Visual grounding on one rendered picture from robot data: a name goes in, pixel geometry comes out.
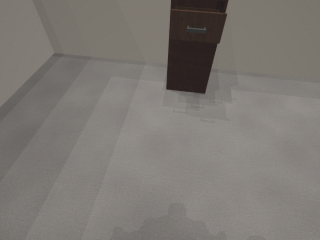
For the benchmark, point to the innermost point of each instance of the drawer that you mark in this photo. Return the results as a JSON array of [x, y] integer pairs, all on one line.
[[212, 19]]

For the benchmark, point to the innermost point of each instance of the cabinet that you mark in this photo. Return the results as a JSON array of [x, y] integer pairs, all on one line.
[[189, 62]]

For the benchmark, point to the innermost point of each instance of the handle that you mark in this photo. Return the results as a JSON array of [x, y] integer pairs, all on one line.
[[196, 30]]

